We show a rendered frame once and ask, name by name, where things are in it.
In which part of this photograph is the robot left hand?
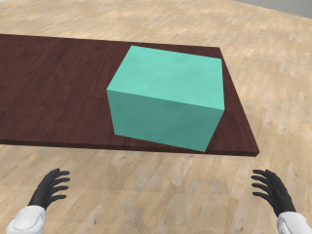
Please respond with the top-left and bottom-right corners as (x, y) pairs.
(27, 168), (70, 211)

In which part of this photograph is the table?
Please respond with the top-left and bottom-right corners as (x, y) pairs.
(0, 33), (260, 157)

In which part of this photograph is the robot right hand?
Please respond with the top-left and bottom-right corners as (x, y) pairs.
(251, 169), (296, 217)

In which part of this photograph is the robot left forearm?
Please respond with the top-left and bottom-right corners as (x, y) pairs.
(6, 205), (46, 234)

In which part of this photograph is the carton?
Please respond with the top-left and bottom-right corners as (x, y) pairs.
(106, 45), (225, 152)

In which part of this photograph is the robot right forearm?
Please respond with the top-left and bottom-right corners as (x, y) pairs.
(277, 212), (312, 234)

